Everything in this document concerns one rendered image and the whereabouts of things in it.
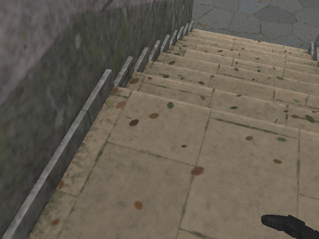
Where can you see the stairs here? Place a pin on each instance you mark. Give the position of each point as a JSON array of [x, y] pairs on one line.
[[246, 77]]

